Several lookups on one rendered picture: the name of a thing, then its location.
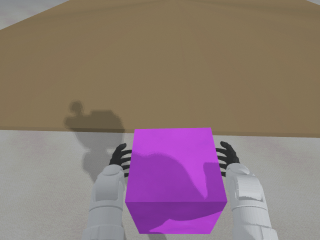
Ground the robot right hand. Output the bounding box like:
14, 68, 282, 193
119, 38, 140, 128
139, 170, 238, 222
215, 141, 240, 177

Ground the robot left hand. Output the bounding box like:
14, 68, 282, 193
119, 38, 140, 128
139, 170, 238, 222
109, 143, 132, 177

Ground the robot right forearm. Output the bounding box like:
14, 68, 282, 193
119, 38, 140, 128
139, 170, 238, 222
225, 163, 279, 240

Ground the robot left forearm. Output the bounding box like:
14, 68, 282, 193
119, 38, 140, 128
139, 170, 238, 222
81, 164, 125, 240

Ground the carton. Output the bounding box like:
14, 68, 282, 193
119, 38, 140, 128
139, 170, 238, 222
125, 127, 228, 234

